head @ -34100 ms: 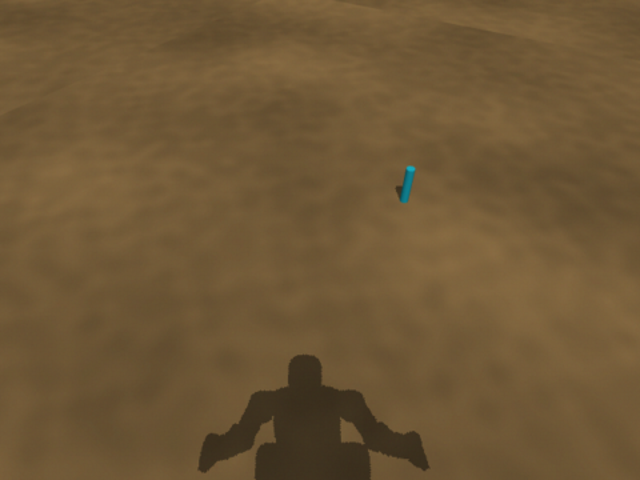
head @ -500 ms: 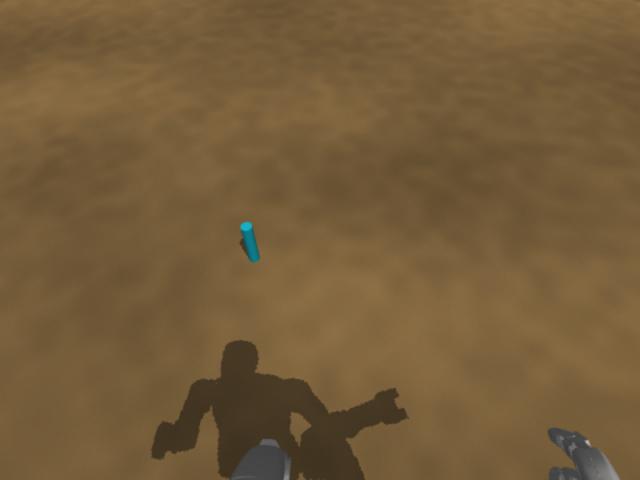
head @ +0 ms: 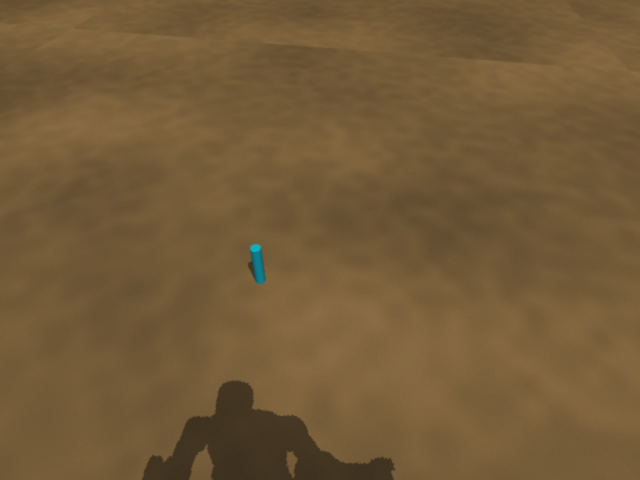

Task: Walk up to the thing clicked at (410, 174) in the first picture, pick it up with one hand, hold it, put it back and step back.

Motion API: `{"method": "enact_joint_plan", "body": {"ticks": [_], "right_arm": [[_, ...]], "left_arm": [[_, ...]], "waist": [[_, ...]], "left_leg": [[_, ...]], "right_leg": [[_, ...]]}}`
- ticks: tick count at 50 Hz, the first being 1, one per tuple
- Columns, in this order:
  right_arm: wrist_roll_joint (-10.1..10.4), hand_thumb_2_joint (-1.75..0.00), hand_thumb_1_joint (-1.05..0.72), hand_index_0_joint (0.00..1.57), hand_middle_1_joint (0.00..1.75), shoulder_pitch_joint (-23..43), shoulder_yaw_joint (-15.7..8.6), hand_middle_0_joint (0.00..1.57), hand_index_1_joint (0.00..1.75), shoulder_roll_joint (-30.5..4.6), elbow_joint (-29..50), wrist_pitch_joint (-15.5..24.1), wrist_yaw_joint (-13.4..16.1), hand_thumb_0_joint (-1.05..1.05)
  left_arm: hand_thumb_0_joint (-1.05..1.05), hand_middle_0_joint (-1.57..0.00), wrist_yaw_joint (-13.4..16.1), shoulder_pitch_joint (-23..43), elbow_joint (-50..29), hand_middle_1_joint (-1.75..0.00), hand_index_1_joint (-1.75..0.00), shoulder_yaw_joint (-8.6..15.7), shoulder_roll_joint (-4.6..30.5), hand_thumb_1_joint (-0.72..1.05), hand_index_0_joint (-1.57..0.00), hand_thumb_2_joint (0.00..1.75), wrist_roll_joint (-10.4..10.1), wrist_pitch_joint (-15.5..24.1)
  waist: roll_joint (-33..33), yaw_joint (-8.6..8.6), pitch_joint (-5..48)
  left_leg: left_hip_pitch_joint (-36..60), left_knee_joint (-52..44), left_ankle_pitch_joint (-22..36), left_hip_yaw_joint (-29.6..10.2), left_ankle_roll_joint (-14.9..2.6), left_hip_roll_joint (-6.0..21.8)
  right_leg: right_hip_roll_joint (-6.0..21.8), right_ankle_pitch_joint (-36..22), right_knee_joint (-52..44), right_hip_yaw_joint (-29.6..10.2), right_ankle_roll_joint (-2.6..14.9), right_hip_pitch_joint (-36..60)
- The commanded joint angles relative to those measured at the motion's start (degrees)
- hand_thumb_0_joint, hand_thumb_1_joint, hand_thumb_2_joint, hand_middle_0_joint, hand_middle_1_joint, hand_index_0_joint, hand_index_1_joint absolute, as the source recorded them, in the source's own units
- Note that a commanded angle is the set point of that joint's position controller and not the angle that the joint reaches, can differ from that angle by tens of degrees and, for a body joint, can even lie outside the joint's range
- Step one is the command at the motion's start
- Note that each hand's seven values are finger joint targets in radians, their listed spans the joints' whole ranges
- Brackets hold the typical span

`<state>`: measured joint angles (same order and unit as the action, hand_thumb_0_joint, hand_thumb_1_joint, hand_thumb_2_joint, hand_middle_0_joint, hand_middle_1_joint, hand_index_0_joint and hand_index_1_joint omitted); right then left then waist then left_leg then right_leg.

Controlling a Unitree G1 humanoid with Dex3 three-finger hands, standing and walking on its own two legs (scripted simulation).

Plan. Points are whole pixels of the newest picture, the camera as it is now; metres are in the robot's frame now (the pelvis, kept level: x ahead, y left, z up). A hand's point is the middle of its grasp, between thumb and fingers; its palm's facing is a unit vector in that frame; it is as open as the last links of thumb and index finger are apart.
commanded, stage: step back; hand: left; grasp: from the side
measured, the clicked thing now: (258, 264) +1.02 +0.23 -0.67
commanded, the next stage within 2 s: stand in 0.60 s
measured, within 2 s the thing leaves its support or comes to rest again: neither
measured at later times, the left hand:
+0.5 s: hand out of the picture +0.10 +0.29 -0.16, palm faces +0.07 -0.92 -0.38, open 7.4 cm
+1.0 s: hand out of the picture +0.13 +0.26 -0.14, palm faces -0.01 -0.94 -0.33, open 7.4 cm
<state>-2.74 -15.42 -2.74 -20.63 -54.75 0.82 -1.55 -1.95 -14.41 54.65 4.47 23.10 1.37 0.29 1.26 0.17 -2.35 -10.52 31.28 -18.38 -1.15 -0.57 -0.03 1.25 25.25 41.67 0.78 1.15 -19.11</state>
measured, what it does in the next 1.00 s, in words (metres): steps on the spot: right foot, then left foot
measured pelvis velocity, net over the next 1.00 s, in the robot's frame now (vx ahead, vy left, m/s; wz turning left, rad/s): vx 0.06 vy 0.01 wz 0.01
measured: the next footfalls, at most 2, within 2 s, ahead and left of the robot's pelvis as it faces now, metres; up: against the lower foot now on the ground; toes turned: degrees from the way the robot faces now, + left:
right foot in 0.04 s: +0.08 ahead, -0.12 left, +0.00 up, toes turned +0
left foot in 0.40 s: +0.14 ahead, +0.14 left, +0.00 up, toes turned +3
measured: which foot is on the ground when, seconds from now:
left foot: down 0.00-0.06, up 0.08-0.38, down 0.40-1.00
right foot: up 0.00-0.02, down 0.04-1.00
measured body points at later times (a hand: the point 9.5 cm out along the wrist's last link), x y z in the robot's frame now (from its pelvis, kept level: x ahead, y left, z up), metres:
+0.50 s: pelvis +0.05 +0.01 -0.01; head +0.08 +0.02 +0.44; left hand +0.10 +0.33 -0.13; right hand +0.15 -0.28 -0.14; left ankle +0.10 +0.14 -0.73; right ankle +0.05 -0.11 -0.72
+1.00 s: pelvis +0.06 +0.01 +0.01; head +0.06 +0.01 +0.46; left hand +0.13 +0.31 -0.12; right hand +0.15 -0.29 -0.11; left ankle +0.10 +0.14 -0.73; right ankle +0.04 -0.12 -0.73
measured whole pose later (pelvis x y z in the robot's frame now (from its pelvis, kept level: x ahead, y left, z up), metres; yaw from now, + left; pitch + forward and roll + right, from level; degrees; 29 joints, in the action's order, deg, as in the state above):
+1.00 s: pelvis +0.06 +0.01 +0.01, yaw +1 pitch -3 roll +0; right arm -0.6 -4.1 -0.4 -20.1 -64.4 0.5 -1.0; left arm -0.6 -6.2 64.2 -0.2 20.0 0.4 1.7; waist -0.2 0.0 -3.4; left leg -10.3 21.1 -7.7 1.6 1.0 2.2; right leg 0.9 13.0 20.9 0.7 -0.9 -4.7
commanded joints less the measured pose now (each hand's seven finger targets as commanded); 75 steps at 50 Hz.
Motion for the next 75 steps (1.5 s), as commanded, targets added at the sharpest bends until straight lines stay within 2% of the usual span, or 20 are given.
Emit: {"method": "enact_joint_plan", "body": {"ticks": [1, 2, 3, 4, 5, 10, 18, 20, 21, 23, 24, 28, 31, 36, 40, 51, 55, 64, 72, 75], "right_arm": [[1.2, -0.9, -0.9, 0.2, 0.3, 6.5, -3.6, 0.2, 0.3, -13.8, 5.1, 0.1, 0.7, 0.0], [1.3, -0.9, -0.9, 0.2, 0.3, 5.4, -2.6, 0.2, 0.3, -10.6, 5.4, -0.1, 0.9, 0.0], [1.5, -0.9, -0.9, 0.2, 0.3, 5.6, -1.5, 0.2, 0.3, -6.9, 6.9, 0.0, 1.0, 0.0], [1.1, -0.9, -0.9, 0.2, 0.3, 5.7, -2.3, 0.2, 0.3, -9.4, 6.8, -0.4, 1.7, 0.0], [1.0, -0.9, -0.9, 0.2, 0.3, 4.1, -3.4, 0.2, 0.3, -13.3, 5.8, -0.4, 2.0, 0.0], [1.1, -0.9, -0.9, 0.2, 0.3, -0.2, -3.3, 0.2, 0.3, -11.9, 2.0, -0.1, 1.1, 0.0], [1.2, -0.9, -0.9, 0.2, 0.3, 4.2, -2.3, 0.2, 0.3, -9.2, 2.2, 0.0, 1.7, 0.0], [1.4, -0.9, -0.9, 0.2, 0.3, 3.2, -2.5, 0.2, 0.3, -10.0, 1.3, 0.4, 2.0, 0.0], [1.2, -0.9, -0.9, 0.2, 0.3, 3.1, -3.0, 0.2, 0.3, -12.1, 1.2, 0.5, 2.3, 0.0], [1.7, -0.9, -0.9, 0.2, 0.3, 6.4, -3.2, 0.2, 0.3, -16.5, 2.2, 0.6, 2.6, 0.0], [1.9, -0.9, -0.9, 0.2, 0.3, 9.5, -3.2, 0.2, 0.3, -16.4, 2.3, 0.4, 2.4, 0.0], [1.2, -0.9, -0.9, 0.2, 0.3, 14.3, -2.0, 0.2, 0.3, -13.9, 2.1, -0.4, 2.3, 0.0], [2.5, -0.9, -0.9, 0.2, 0.3, 10.7, -1.0, 0.2, 0.3, -11.1, -0.2, 0.7, 1.7, 0.0], [2.4, -0.9, -0.9, 0.2, 0.3, 13.1, -0.6, 0.2, 0.3, -11.4, -2.7, 1.5, 1.4, 0.0], [2.5, -0.9, -0.9, 0.2, 0.3, 14.4, -0.3, 0.2, 0.3, -10.5, -4.0, 1.2, 1.2, 0.0], [2.3, -0.9, -0.9, 0.2, 0.3, 15.1, -0.1, 0.2, 0.3, -10.5, -6.8, 1.3, 1.2, 0.0], [2.3, -0.9, -0.9, 0.2, 0.3, 14.1, -0.1, 0.2, 0.3, -11.0, -7.6, 1.0, 1.1, 0.0], [2.1, -0.9, -0.9, 0.2, 0.3, 12.7, 0.1, 0.2, 0.3, -11.6, -8.2, 1.2, 1.3, 0.0], [2.2, -0.9, -0.9, 0.2, 0.3, 11.6, 0.4, 0.2, 0.3, -11.3, -8.6, 1.5, 1.6, 0.0], [2.3, -0.9, -0.9, 0.2, 0.3, 12.2, 0.4, 0.2, 0.3, -11.5, -8.5, 1.3, 1.6, 0.0]], "left_arm": [[0.0, -0.2, 1.8, -2.7, -1.7, -0.3, -0.3, 2.7, 9.2, 0.9, -0.2, 0.9, 0.2, 3.3], [0.0, -0.2, 2.2, -5.3, -0.7, -0.3, -0.3, 3.3, 10.6, 0.9, -0.2, 0.9, 0.6, 3.6], [0.0, -0.2, 2.8, -8.1, -0.3, -0.3, -0.3, 4.5, 14.8, 0.9, -0.2, 0.9, 1.5, 4.0], [0.0, -0.2, 2.8, -5.7, -2.0, -0.3, -0.3, 5.2, 18.3, 0.9, -0.2, 0.9, 1.4, 3.9], [0.0, -0.2, 2.7, -0.8, -3.7, -0.3, -0.3, 5.2, 19.0, 0.9, -0.2, 0.9, 1.2, 3.8], [0.0, -0.2, 2.9, 2.3, -3.7, -0.3, -0.3, 3.2, 13.4, 0.9, -0.2, 0.9, 0.2, 5.0], [0.0, -0.2, 3.4, 3.1, -4.0, -0.3, -0.3, 1.8, 12.4, 0.9, -0.2, 0.9, -0.7, 3.2], [0.0, -0.2, 3.4, 3.0, -4.3, -0.3, -0.3, 1.2, 11.9, 0.9, -0.2, 0.9, -1.0, 2.4], [0.0, -0.2, 3.5, 2.7, -4.8, -0.3, -0.3, 0.8, 10.9, 0.9, -0.2, 0.9, -1.1, 2.2], [0.0, -0.2, 3.6, 2.5, -3.8, -0.3, -0.3, 0.3, 9.0, 0.9, -0.2, 0.9, -2.4, 1.1], [0.0, -0.2, 3.8, 1.9, -2.1, -0.3, -0.3, 0.4, 9.4, 0.9, -0.2, 0.9, -2.1, 0.9], [0.0, -0.2, 3.1, 0.8, 0.3, -0.3, -0.3, 0.2, 9.8, 0.9, -0.2, 0.9, -1.2, 1.4], [0.0, -0.2, 2.9, 5.0, 1.6, -0.3, -0.3, -0.9, 10.6, 0.9, -0.2, 0.9, -0.3, 2.2], [0.0, -0.2, 2.4, 8.4, 3.7, -0.3, -0.3, -2.0, 9.8, 0.9, -0.2, 0.9, -1.1, 2.5], [0.0, -0.2, 2.2, 9.6, 5.0, -0.3, -0.3, -2.5, 9.5, 0.9, -0.2, 0.9, -1.0, 2.5], [0.0, -0.2, 2.3, 10.7, 6.8, -0.3, -0.3, -2.4, 9.9, 0.9, -0.2, 0.9, -1.0, 2.5], [0.0, -0.2, 2.2, 10.9, 7.3, -0.3, -0.3, -2.2, 10.3, 0.9, -0.2, 0.9, -0.9, 2.2], [0.0, -0.2, 1.9, 10.5, 7.4, -0.3, -0.3, -2.3, 9.6, 0.9, -0.2, 0.9, -0.9, 1.8], [0.0, -0.2, 2.1, 10.1, 7.3, -0.3, -0.3, -2.3, 9.7, 0.9, -0.2, 0.9, -1.2, 1.9], [0.0, -0.2, 2.1, 9.4, 7.6, -0.3, -0.3, -2.5, 9.4, 0.9, -0.2, 0.9, -1.1, 1.7]], "waist": [[-9.4, -3.6, -0.1], [-3.8, -4.58, 1.6], [8.6, -5.81, 1.7], [6.4, -5.6, -0.5], [3.1, -3.78, -4.1], [1.7, -1.07, -3.1], [8.0, -1.67, 2.6], [5.5, -0.68, 4.5], [1.3, -0.82, 6.6], [-7.9, -1.34, 9.2], [-10.2, -2.18, 7.6], [-10.1, -3.08, 3.5], [-5.0, -0.11, 4.6], [-1.9, -0.08, 5.6], [0.6, 0.24, 3.0], [-0.8, -0.13, 4.2], [-0.8, 0.17, 0.6], [-2.7, 0.16, 1.9], [-1.4, 0.36, 5.2], [-1.7, 0.16, 3.1]], "left_leg": [[-10.6, -3.6, -8.4, -8.4, -6.5, 8.2], [-15.7, 5.0, -8.2, -5.4, -4.81, 5.2], [-25.9, 20.0, -11.7, -1.9, -2.01, -2.8], [-27.8, 26.5, -14.9, -5.4, -0.87, -3.4], [-25.6, 27.7, -14.5, -8.2, -0.79, -0.4], [-17.6, 24.3, -2.6, -8.3, 0.41, 1.0], [-6.9, 2.8, 3.9, 3.3, 0.17, 0.4], [-0.8, -3.4, 16.0, 1.8, -1.4, 0.7], [2.5, -3.1, 24.9, -3.1, -3.33, 5.0], [-1.2, -5.4, 24.8, -15.9, -12.38, 16.6], [-5.0, -6.6, 19.7, -17.2, -13.57, 18.3], [-9.8, -7.1, 4.2, -8.7, -6.15, 11.6], [-5.7, -7.1, 9.7, -6.2, -2.06, 7.1], [3.5, -7.0, 22.4, -5.2, -1.94, 8.3], [4.1, -10.2, 14.6, -4.1, -1.2, 7.5], [5.5, -13.4, 15.5, -2.9, 0.09, 7.6], [2.9, -15.4, 8.3, -3.4, 0.46, 7.1], [1.9, -16.8, 6.8, -4.1, 0.24, 7.8], [5.1, -14.6, 17.7, -3.2, -0.28, 8.2], [4.2, -15.3, 13.1, -3.4, -0.15, 7.9]], "right_leg": [[-2.8, -8.7, -15.5, 2.8, 0.57, 12.3], [-1.0, -7.4, -17.6, -2.2, 0.65, 18.9], [10.7, 3.2, -25.0, -22.1, 3.87, 22.7], [21.1, 15.3, -31.1, -35.4, 7.99, 15.6], [23.7, 21.9, -32.0, -38.1, 12.21, 8.7], [13.3, -5.0, -26.1, -15.5, 7.31, 5.3], [11.3, -45.9, -10.4, -4.1, 6.23, 9.3], [9.1, -41.8, -5.3, -3.2, 3.65, 7.5], [7.1, -37.2, -2.1, -2.4, 2.11, 5.7], [-0.8, -9.4, 3.8, 0.7, -0.3, 4.9], [-0.3, 1.3, 2.7, -0.1, 0.16, 7.5], [1.0, -7.6, -8.6, -1.2, 0.93, 9.2], [6.7, -16.3, -15.4, -8.1, 1.66, 9.6], [5.4, -22.1, -18.3, -5.1, 0.03, 9.5], [6.1, -17.8, -23.4, -6.0, 0.02, 8.1], [6.7, -18.7, -26.7, -5.8, -0.38, 11.4], [6.3, -9.1, -28.6, -6.1, -0.3, 8.7], [6.0, -11.8, -27.0, -5.4, -0.19, 10.1], [6.4, -19.6, -25.8, -5.1, -0.45, 12.1], [6.3, -16.2, -26.6, -5.0, -0.56, 10.7]]}}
